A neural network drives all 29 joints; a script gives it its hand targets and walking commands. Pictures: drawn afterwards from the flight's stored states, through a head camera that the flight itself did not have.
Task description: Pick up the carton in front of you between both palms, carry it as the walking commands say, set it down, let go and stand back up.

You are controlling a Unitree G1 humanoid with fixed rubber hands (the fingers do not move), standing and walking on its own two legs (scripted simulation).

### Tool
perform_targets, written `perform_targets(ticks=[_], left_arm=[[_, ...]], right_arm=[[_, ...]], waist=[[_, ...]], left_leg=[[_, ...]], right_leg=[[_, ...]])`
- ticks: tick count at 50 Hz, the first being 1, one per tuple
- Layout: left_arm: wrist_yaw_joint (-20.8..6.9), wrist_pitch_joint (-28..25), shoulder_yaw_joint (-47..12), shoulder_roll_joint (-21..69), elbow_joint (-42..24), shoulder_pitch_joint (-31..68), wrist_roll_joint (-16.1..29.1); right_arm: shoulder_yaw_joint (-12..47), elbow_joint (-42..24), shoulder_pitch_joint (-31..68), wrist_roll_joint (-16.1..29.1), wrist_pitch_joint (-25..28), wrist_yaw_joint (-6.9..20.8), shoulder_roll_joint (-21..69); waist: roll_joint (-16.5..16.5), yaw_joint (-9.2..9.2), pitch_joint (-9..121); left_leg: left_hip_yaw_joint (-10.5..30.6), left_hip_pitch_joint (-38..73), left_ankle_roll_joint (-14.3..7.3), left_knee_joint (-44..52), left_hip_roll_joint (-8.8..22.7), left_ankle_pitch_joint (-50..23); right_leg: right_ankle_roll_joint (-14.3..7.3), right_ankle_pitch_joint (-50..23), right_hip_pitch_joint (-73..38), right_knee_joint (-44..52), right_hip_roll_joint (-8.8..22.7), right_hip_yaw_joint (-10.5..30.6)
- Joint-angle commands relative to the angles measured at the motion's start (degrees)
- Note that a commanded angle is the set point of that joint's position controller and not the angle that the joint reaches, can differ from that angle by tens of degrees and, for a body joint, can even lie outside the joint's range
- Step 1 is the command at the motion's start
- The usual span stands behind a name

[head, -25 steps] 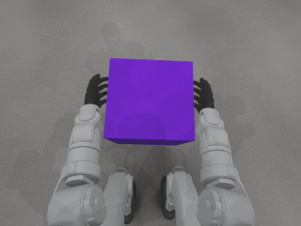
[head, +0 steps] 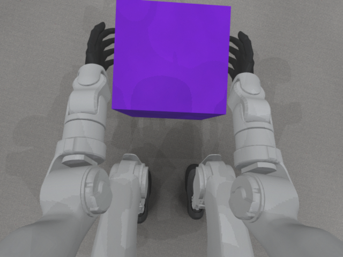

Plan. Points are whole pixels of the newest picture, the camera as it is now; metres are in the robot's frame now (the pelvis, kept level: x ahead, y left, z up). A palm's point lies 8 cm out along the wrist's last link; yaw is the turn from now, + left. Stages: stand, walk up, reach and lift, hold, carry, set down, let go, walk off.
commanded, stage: set down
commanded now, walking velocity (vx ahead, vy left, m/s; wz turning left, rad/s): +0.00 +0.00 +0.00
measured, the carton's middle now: (169, 74) +0.51 +0.01 -0.18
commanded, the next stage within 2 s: none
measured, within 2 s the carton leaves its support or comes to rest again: rests again in 1.02 s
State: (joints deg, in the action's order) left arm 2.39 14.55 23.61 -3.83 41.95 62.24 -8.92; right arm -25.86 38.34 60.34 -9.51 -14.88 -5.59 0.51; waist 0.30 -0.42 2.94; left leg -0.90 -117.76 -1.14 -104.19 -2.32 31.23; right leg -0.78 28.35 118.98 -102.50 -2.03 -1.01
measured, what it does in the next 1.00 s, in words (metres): lowers itself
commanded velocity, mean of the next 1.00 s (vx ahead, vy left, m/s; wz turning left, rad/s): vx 0.00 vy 0.00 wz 0.00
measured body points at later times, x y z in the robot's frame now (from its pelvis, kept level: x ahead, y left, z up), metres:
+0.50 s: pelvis +0.00 +0.00 -0.09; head +0.36 +0.02 +0.17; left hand +0.55 +0.16 -0.26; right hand +0.55 -0.15 -0.25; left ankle +0.09 +0.10 -0.45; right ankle +0.11 -0.11 -0.45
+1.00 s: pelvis -0.01 +0.00 -0.12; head +0.35 +0.02 +0.15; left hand +0.54 +0.16 -0.28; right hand +0.54 -0.15 -0.28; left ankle +0.09 +0.10 -0.45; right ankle +0.11 -0.11 -0.45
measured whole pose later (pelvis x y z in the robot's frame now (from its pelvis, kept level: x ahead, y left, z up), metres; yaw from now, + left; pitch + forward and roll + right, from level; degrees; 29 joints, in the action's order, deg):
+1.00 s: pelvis -0.01 +0.00 -0.12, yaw +1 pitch +37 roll -1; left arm 4.2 10.9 13.4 -14.1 59.9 81.3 -1.7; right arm -20.4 56.2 78.3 -0.9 -11.1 -6.3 -10.8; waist 1.5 1.4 -17.4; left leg -0.7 -129.6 -0.7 -127.7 -4.1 34.8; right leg 1.0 32.9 130.1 -126.2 -4.5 -0.7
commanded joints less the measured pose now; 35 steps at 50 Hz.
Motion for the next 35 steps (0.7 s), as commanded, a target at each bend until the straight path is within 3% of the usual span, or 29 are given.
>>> perform_targets(ticks=[1, 8, 17, 22, 26, 28, 32, 35], left_arm=[[-12.2, -0.3, -26.2, 49.6, 0.6, 34.5, 5.5], [-13.3, -0.1, -25.4, 47.7, 3.1, 39.0, 6.1], [-13.4, -1.6, -29.3, 44.8, 3.7, 45.1, 10.2], [-12.3, -3.2, -33.6, 43.6, -0.8, 50.1, 14.3], [-11.9, -3.1, -34.7, 45.0, -0.4, 47.9, 14.3], [-12.0, -2.9, -34.4, 46.4, 1.6, 46.5, 14.0], [-11.8, -3.3, -34.3, 47.3, 2.1, 45.9, 14.4], [-11.4, -3.9, -33.5, 46.2, 3.9, 47.6, 14.3]], right_arm=[[28.1, 0.6, 37.8, 5.6, 0.6, 10.5, 49.1], [27.1, 2.1, 42.9, 6.5, 0.7, 11.4, 46.4], [29.5, 2.2, 48.7, 10.8, 2.3, 12.3, 42.4], [31.5, 3.1, 48.1, 15.2, 3.2, 12.6, 44.7], [31.3, 5.3, 46.2, 16.2, 2.7, 13.8, 46.5], [30.7, 5.5, 47.1, 15.7, 2.8, 14.3, 45.7], [30.9, 4.1, 47.0, 16.0, 3.4, 14.4, 45.5], [29.7, 5.0, 48.1, 15.6, 4.0, 14.1, 44.6]], waist=[[0.1, -0.81, 60.3], [0.1, -0.56, 57.7], [-1.5, 0.64, 56.6], [-3.6, -0.26, 62.4], [-5.2, -0.56, 61.1], [-5.2, 0.15, 58.2], [-5.0, 1.88, 56.4], [-4.9, 2.79, 53.4]], left_leg=[[0.3, 26.4, 1.8, 7.6, -6.7, -14.1], [0.0, 22.1, 1.3, 2.4, -6.0, -13.7], [0.2, 21.8, 1.3, -5.2, -5.2, -16.8], [0.0, 26.3, 1.5, -8.6, -4.7, -22.6], [1.0, 30.8, 1.4, -10.6, -4.5, -26.9], [1.6, 28.0, 1.3, -10.4, -4.7, -23.8], [1.8, 29.8, 1.3, -12.2, -5.0, -27.9], [1.5, 26.4, 1.3, -12.3, -5.2, -23.9]], right_leg=[[2.0, -13.9, -35.3, 4.4, -7.6, 0.2], [1.8, -13.7, -31.4, -1.1, -6.8, -0.4], [1.3, -16.6, -28.6, -8.9, -5.6, -0.9], [1.0, -22.1, -29.9, -13.0, -5.6, -0.9], [1.3, -21.7, -23.1, -14.7, -5.9, -1.4], [1.1, -19.0, -20.9, -14.9, -5.5, -1.8], [1.5, -20.5, -17.3, -15.4, -5.9, -2.1], [1.5, -18.4, -16.9, -15.5, -5.6, -2.0]])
